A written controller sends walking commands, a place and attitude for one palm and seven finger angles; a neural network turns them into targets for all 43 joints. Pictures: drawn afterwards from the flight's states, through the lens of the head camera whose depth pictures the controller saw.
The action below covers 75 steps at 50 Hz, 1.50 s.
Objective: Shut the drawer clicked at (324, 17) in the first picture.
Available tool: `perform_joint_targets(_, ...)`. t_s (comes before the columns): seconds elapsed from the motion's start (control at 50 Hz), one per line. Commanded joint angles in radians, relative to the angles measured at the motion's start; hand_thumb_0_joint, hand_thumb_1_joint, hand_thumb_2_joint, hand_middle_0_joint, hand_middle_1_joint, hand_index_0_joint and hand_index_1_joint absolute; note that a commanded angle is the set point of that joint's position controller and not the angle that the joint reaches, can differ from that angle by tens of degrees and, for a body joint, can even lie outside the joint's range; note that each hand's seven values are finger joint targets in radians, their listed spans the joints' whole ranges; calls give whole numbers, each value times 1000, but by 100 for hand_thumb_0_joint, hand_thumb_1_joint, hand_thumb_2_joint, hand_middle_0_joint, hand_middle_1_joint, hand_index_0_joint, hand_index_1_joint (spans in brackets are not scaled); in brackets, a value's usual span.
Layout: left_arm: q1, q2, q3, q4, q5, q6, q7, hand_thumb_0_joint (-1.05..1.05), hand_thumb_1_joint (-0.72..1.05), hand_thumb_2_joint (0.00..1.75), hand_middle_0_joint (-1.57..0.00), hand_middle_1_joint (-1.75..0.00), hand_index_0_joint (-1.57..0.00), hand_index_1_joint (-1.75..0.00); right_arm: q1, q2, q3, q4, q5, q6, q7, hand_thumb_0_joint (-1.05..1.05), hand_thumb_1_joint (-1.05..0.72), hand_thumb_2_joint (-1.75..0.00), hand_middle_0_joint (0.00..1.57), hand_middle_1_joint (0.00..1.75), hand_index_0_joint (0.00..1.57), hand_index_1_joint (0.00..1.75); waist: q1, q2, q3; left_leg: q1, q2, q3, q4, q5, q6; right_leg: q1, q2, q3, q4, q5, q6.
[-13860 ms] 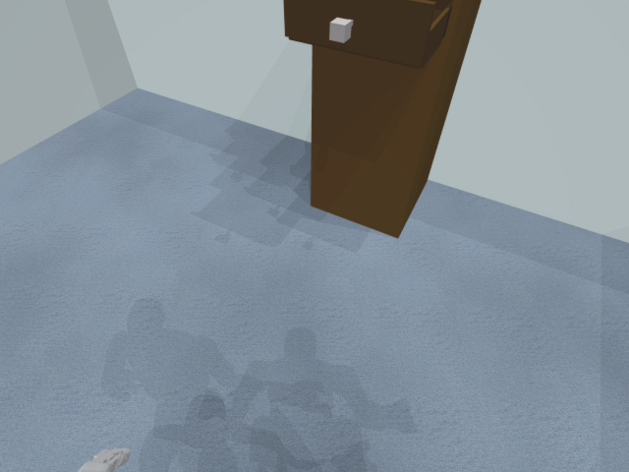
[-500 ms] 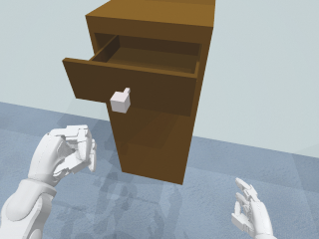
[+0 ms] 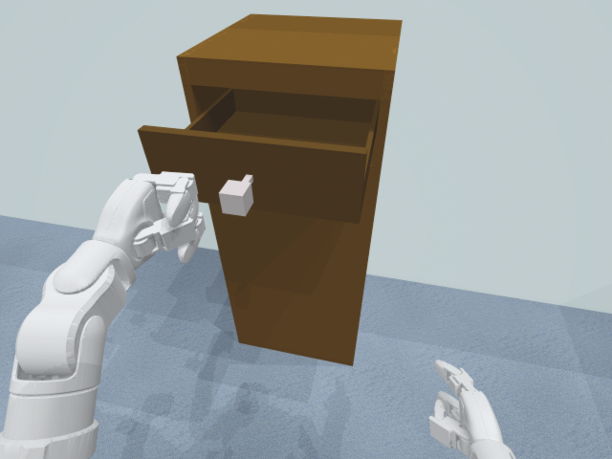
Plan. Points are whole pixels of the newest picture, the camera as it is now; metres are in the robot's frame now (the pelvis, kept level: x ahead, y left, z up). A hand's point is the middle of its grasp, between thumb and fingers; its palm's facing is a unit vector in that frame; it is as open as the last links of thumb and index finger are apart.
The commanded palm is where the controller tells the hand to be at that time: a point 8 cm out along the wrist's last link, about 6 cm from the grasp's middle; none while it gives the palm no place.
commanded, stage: raise the hand and make a fist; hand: left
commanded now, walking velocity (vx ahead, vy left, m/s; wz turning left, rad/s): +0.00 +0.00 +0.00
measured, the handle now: (241, 190) +0.48 +0.17 +0.14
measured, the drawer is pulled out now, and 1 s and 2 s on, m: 0.21 0.21 0.21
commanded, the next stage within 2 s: bring the fist close to the handle in 0.18 s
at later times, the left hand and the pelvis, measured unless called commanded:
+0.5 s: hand (210, 234) +0.30 +0.16 +0.19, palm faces -0.08 -0.99 -0.07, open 3.3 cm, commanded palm +0.27 +0.21 +0.21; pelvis +0.02 -0.03 +0.00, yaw -1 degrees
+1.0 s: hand (221, 233) +0.34 +0.16 +0.16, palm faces -0.06 -1.00 -0.05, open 3.3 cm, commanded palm +0.32 +0.21 +0.16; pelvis +0.06 -0.02 +0.00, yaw -1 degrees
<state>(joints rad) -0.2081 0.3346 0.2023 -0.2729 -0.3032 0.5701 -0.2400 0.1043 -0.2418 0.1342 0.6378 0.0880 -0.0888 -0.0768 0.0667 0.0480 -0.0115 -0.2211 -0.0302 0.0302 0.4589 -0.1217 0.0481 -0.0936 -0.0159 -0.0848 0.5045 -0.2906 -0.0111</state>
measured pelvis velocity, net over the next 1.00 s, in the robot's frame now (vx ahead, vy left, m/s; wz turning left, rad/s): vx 0.06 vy -0.02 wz -0.02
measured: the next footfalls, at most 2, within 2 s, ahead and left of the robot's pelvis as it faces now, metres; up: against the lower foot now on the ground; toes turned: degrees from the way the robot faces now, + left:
none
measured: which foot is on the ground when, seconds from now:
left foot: down 0.00-1.00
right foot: down 0.00-1.00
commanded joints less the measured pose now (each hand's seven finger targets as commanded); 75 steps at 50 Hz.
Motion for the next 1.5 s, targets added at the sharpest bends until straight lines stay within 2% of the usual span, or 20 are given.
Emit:
perform_joint_targets(0.0,-327,209,123,-265,2,-91,22,0,90,90,-140,-160,-140,-160,-240,-109,-57,-225,-9,-61,-7,0,-90,-90,20,30,20,30,15,-14,-168,175,21,-102,-93,-217,-22,-152,25,43,-131,-79,-13)
perform_joint_targets(0.04,-389,277,177,-321,1,-165,37,0,90,90,-140,-160,-140,-160,-233,-110,-59,-220,-15,-74,-13,0,-90,-90,20,30,20,30,10,16,-206,197,27,-92,-80,-199,-22,-144,21,49,-140,-92,-14)
perform_joint_targets(0.12,-317,269,197,-276,-13,-242,35,0,90,90,-140,-160,-140,-160,-203,-112,-63,-207,-15,-99,-17,0,-90,-90,20,30,20,30,7,82,-164,202,29,-81,-72,-184,-27,-157,26,51,-162,-79,-14)
perform_joint_targets(0.24,-221,190,108,-29,-30,-138,-45,0,90,90,-140,-160,-140,-160,-188,-132,-73,-178,6,-102,-19,0,-90,-90,20,30,20,30,-10,-45,-4,113,21,-68,-38,-148,-15,-201,8,98,-225,-108,12)
perform_joint_targets(0.32,-266,183,83,-11,-31,-131,-74,0,90,90,-140,-160,-140,-160,-179,-142,-83,-185,9,-104,-11,0,-90,-90,20,30,20,30,-26,-77,-23,108,19,-68,18,-111,-16,-229,-10,149,-239,-126,30)
perform_joint_targets(0.42,-296,343,261,-151,-36,-266,-44,0,90,90,-140,-160,-140,-160,-179,-136,-87,-202,-11,-115,-9,0,-90,-90,20,30,20,30,0,-64,-182,122,20,-70,48,-20,-24,-117,-43,173,-193,75,40)
perform_joint_targets(0.5,-180,275,251,-154,-36,-361,-40,0,90,90,-140,-160,-140,-160,-128,-120,-87,-209,-14,-127,-7,0,-90,-90,20,30,20,30,0,20,-225,202,19,-47,23,79,-12,-98,-3,86,-121,285,21)
perform_joint_targets(0.62,-23,142,131,-17,-34,-306,-109,0,90,90,-140,-160,-140,-160,-93,-133,-104,-208,2,-125,-2,0,-90,-90,20,30,20,30,-22,-51,-103,174,29,-44,43,98,-3,-177,8,80,-118,383,55)
perform_joint_targets(0.66,-36,145,120,-77,-31,-308,-118,0,90,90,-140,-160,-140,-160,-84,-134,-107,-218,2,-126,-3,0,-90,-90,20,30,20,30,-24,-39,-153,197,24,-45,39,129,2,-162,16,60,-97,397,45)
perform_joint_targets(0.76,-85,160,135,-273,-23,-408,-65,0,90,90,-140,-160,-140,-160,-66,-115,-106,-236,-20,-150,-2,0,-90,-90,20,30,20,30,-24,16,-274,277,28,-51,38,218,-2,-135,32,29,-65,394,5)
perform_joint_targets(0.82,-42,191,178,-196,-4,-452,-18,0,90,90,-140,-160,-140,-160,-33,-123,-110,-202,-32,-140,1,0,-90,-90,20,30,20,30,-22,-13,-263,257,37,-49,37,230,-9,-129,42,21,-63,378,-1)
perform_joint_targets(0.98,-77,77,51,22,17,-386,-27,0,90,90,-140,-160,-140,-160,-51,-123,-107,-203,-18,-81,-7,0,-90,-90,20,30,20,30,-49,-23,-138,174,35,-45,14,112,-11,-175,33,28,-91,288,-1)
perform_joint_targets(1.02,-114,99,61,40,16,-403,-31,0,90,90,-140,-160,-140,-160,-46,-127,-110,-201,-19,-81,-13,0,-90,-90,20,30,20,30,-56,-59,-151,174,37,-47,24,95,-6,-185,36,33,-97,265,3)
perform_joint_targets(1.08,-216,73,23,-4,22,-473,-24,0,90,90,-140,-160,-140,-160,-39,-118,-109,-204,-26,-93,-18,0,-90,-90,20,30,20,30,-67,5,-210,215,37,-58,24,97,-10,-190,37,31,-82,240,-6)
perform_joint_targets(1.16,-254,132,80,85,34,-560,16,0,90,90,-140,-160,-140,-160,-9,-123,-115,-170,-38,-99,-17,0,-90,-90,20,30,20,30,-66,-16,-228,204,40,-63,22,69,-12,-191,38,37,-80,195,-9)
perform_joint_targets(1.22,-234,150,97,251,46,-566,33,0,90,90,-140,-160,-140,-160,9,-132,-117,-146,-36,-80,-14,0,-90,-90,20,30,20,30,-70,-72,-172,138,37,-51,23,23,-9,-201,35,44,-88,170,-2)
perform_joint_targets(1.26,-257,155,100,308,49,-561,31,0,90,90,-140,-160,-140,-160,5,-133,-117,-151,-31,-64,-13,0,-90,-90,20,30,20,30,-65,-47,-157,108,33,-44,19,-6,-12,-196,29,55,-90,153,-3)
perform_joint_targets(1.36,-290,167,98,230,45,-607,13,0,90,90,-140,-160,-140,-160,-3,-129,-124,-185,-30,-71,-8,0,-90,-90,20,30,20,30,-51,29,-261,147,29,-35,40,60,-7,-147,28,63,-73,244,-6)
perform_joint_targets(1.42,-325,186,108,269,25,-643,-8,0,90,90,-140,-160,-140,-160,15,-135,-124,-171,-29,-77,-10,0,-90,-90,20,30,20,30,-73,-45,-227,118,31,-34,46,37,-2,-161,35,67,-80,239,5)
perform_joint_targets(1.48,-299,176,108,326,14,-645,-32,0,90,90,-140,-160,-140,-160,18,-140,-129,-166,-23,-82,-13,0,-90,-90,20,30,20,30,-72,-36,-194,102,27,-30,47,8,-1,-188,33,74,-81,226,9)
